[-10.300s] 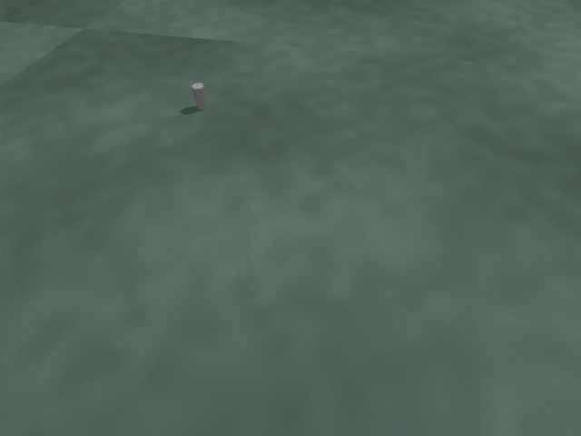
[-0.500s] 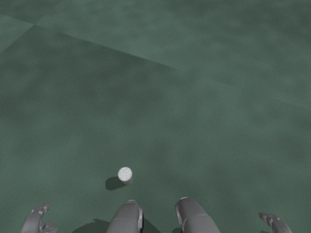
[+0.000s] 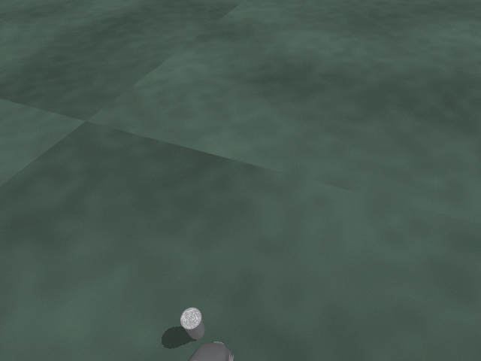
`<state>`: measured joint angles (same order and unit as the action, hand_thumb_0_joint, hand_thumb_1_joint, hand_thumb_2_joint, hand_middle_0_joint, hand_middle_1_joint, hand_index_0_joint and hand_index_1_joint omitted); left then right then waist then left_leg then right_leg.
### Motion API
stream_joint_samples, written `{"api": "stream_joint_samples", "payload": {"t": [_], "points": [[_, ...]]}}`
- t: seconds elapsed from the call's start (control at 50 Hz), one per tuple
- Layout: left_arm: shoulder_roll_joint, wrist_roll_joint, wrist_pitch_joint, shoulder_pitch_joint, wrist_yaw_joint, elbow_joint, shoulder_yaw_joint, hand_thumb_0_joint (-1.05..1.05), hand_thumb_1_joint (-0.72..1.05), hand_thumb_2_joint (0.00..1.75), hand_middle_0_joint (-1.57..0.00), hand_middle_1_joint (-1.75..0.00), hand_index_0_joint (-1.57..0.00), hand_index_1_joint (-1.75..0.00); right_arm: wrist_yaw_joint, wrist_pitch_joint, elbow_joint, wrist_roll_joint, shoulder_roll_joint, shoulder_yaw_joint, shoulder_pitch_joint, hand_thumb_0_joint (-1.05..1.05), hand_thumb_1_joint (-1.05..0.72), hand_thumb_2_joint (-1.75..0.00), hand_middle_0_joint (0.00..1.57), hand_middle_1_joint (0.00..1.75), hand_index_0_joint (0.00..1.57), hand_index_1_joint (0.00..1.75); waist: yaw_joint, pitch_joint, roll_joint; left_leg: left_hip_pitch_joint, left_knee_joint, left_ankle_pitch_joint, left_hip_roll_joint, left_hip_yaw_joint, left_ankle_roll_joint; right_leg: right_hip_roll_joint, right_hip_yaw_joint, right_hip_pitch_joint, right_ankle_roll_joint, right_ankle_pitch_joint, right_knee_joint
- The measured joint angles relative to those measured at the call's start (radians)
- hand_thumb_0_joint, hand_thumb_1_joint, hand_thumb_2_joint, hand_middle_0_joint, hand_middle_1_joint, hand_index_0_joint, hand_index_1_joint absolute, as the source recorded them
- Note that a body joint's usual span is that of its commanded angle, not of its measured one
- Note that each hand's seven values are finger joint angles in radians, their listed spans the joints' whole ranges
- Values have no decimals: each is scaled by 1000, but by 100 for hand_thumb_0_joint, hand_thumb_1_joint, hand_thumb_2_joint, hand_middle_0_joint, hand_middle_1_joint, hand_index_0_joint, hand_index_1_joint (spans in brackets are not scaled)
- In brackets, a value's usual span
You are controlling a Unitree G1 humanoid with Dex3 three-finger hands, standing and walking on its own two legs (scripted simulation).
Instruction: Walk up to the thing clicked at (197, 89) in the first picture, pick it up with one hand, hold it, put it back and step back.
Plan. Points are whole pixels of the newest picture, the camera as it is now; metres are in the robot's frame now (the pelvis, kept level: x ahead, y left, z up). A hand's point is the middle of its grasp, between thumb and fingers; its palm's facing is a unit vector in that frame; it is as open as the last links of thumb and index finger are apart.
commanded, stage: walk up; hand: left
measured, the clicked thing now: (194, 324) +0.40 +0.25 -0.70
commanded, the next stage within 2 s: none
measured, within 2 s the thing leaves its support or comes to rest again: neither
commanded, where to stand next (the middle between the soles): +0.06 +0.02 m, yaw +2 degrees
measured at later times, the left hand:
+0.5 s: hand out of the picture +0.10 +0.29 -0.17, palm faces +0.11 -0.93 -0.35, open 7.4 cm
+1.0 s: hand out of the picture +0.00 +0.32 -0.14, palm faces +0.14 -0.90 -0.42, open 7.4 cm
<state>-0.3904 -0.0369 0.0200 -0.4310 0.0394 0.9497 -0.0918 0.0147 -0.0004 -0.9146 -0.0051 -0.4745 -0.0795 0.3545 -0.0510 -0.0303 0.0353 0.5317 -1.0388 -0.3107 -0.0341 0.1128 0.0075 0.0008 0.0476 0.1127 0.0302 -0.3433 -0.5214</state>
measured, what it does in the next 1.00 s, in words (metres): steps on the spot: left foot, then right foot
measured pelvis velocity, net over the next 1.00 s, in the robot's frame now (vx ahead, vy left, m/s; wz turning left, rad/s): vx -0.01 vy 0.03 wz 0.16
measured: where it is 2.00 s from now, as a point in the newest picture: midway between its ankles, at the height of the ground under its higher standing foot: outside the picture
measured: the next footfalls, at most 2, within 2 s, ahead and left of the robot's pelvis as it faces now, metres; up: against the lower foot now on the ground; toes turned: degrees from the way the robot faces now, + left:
left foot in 0.26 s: +0.16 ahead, +0.15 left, +0.00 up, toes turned +6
right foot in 0.58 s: +0.12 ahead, -0.11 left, +0.00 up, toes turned +3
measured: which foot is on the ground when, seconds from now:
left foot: up 0.00-0.24, down 0.26-0.60, up 0.62-0.88, down 0.90-1.00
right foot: down 0.00-0.30, up 0.32-0.56, down 0.58-0.92, up 0.94-1.00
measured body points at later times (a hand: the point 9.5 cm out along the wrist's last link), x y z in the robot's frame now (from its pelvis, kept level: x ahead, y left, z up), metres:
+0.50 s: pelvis +0.05 +0.02 -0.02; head +0.09 +0.04 +0.43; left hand +0.10 +0.34 -0.14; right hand +0.22 -0.25 -0.12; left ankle +0.12 +0.15 -0.73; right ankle +0.07 -0.12 -0.71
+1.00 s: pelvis -0.01 +0.03 -0.01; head -0.03 +0.02 +0.44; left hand -0.01 +0.37 -0.12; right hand +0.03 -0.29 -0.13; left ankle -0.08 +0.14 -0.73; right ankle +0.08 -0.09 -0.69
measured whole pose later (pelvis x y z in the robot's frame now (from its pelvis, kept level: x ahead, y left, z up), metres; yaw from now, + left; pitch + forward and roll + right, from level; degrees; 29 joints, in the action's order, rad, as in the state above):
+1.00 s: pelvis -0.01 +0.03 -0.01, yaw +9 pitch -4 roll +2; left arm -0.42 -0.04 -0.03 -0.31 0.02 0.89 -0.08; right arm 0.03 0.02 -0.96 -0.03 -0.39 -0.06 0.40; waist 0.03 -0.02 -0.03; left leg 0.10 -0.56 -0.40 -0.04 -0.01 0.04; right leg -0.02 -0.06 0.50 0.03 -0.43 -0.99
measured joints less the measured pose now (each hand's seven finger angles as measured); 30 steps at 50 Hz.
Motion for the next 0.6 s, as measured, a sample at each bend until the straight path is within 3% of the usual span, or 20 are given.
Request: {"api": "stream_joint_samples", "payload": {"t": [0.1,0.22,0.26,0.3,0.38,0.44,0.5,0.6], "points": [[-1,5,32,-20,-8,-9,6,0,90,90,-21,-30,-20,-30,37,-10,8,-4,20,5,4,1,-91,-89,20,30,20,30,15,-28,43,-21,105,59,17,1,-20,-8,36,-51,-8,16,72],[-19,18,31,13,-22,-56,14,0,90,90,-20,-30,-20,-30,40,-8,7,-9,75,36,-40,1,-91,-89,20,30,20,30,8,-71,29,-118,350,56,57,-80,-2,-38,74,-57,-28,-66,-6],[-21,29,19,35,-28,-69,23,0,90,90,-20,-30,-20,-30,30,7,13,-6,88,42,-72,1,-91,-89,20,30,20,30,5,-87,11,-167,437,135,44,-112,8,-59,76,-26,-37,-120,-92],[-14,41,4,80,-38,-70,32,0,90,90,-20,-30,-20,-30,14,25,27,-9,105,45,-122,1,-91,-89,20,30,20,30,4,-128,-32,-168,414,117,11,-137,12,-98,35,42,-26,-128,-256],[21,56,-18,161,-48,-79,62,0,91,90,-20,-30,-20,-30,-6,42,68,12,113,59,-180,1,-91,-89,20,30,20,30,29,-148,-20,-166,393,94,23,-111,27,-27,-62,195,-5,-225,-534],[21,63,-12,193,-45,-88,69,0,90,90,-20,-30,-20,-30,-15,29,74,10,123,72,-213,1,-91,-89,21,30,20,30,26,-125,-49,-168,406,98,24,-120,19,-39,-85,252,2,-187,-502],[25,72,-4,225,-60,-80,71,0,90,90,-20,-30,-20,-30,-13,5,91,-4,112,69,-259,1,-90,-89,21,31,20,30,31,-130,-50,-147,369,85,35,-125,15,-50,-68,264,-20,-134,-400],[30,57,-1,257,-79,-65,60,0,90,90,-20,-30,-20,-30,-12,-47,124,7,70,42,-321,1,-90,-89,21,30,20,30,42,-156,11,-68,244,50,68,-108,-6,-12,-25,257,-30,-20,-286]]}}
